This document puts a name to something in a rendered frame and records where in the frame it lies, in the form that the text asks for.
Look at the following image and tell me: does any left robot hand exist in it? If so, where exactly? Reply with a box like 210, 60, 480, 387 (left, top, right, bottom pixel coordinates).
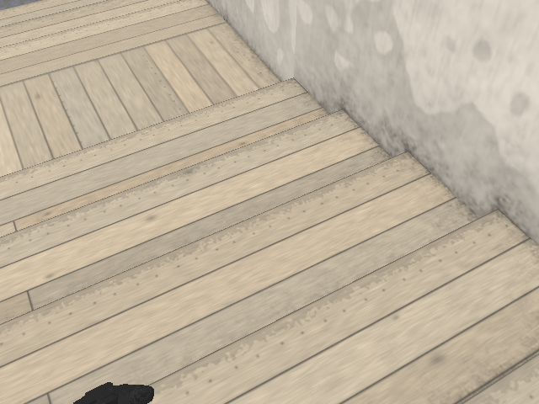
73, 382, 154, 404

